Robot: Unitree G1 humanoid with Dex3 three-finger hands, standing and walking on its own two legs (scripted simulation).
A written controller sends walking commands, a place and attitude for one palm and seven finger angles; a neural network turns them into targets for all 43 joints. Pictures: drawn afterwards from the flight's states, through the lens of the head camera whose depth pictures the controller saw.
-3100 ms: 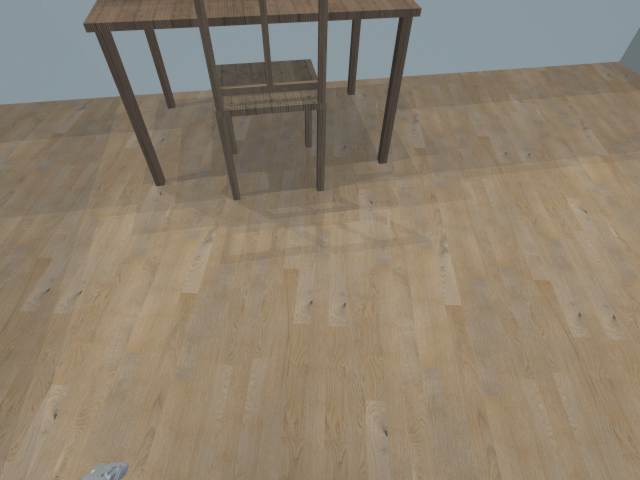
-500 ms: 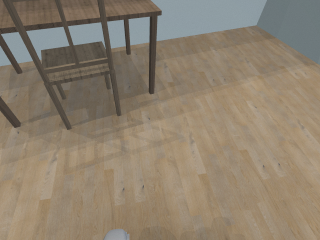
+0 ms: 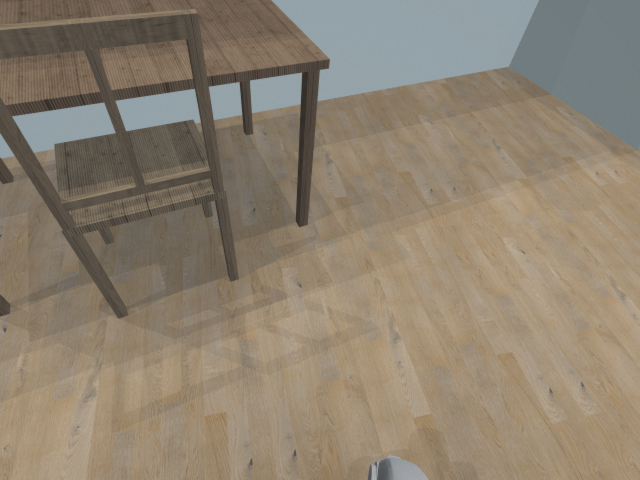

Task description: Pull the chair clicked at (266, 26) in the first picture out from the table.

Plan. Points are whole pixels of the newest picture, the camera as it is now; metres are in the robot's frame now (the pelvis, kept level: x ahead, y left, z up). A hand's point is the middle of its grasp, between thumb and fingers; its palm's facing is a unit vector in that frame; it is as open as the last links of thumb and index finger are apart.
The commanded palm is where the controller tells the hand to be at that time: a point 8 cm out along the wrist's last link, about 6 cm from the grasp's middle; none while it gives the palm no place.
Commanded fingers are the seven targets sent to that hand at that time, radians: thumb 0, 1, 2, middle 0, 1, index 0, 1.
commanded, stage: walk to a spot facing it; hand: left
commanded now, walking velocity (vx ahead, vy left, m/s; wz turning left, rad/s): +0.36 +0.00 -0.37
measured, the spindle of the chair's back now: (118, 125) +0.80 +0.51 -0.06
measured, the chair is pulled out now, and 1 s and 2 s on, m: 0.00 0.00 0.00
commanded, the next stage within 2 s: turn to face it in 0.28 s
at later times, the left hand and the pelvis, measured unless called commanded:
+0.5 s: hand (256, 371) +0.31 +0.12 -0.17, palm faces -0.06 -0.97 -0.22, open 7.2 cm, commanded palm none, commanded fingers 0.00 0.90 0.90 -0.20 -0.30 -0.20 -0.30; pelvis +0.22 -0.06 -0.01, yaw -4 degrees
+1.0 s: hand (228, 342) +0.36 +0.18 -0.17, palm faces +0.22 -0.94 -0.26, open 7.4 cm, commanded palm none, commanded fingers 0.00 0.90 0.90 -0.20 -0.30 -0.20 -0.30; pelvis +0.31 -0.05 -0.01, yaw +11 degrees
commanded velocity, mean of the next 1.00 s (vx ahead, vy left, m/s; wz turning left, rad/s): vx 0.10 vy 0.00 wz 0.31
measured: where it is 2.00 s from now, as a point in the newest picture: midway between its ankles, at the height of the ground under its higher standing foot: (312, 431)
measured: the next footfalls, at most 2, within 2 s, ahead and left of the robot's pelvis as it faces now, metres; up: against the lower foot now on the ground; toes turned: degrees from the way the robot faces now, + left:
right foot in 0.24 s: +0.27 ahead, -0.15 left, +0.00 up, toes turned -14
left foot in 0.68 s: +0.39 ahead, +0.07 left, +0.00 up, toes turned +11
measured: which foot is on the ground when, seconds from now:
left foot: down 0.00-0.24, up 0.26-0.66, down 0.68-1.00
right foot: up 0.00-0.22, down 0.24-0.68, up 0.70-1.00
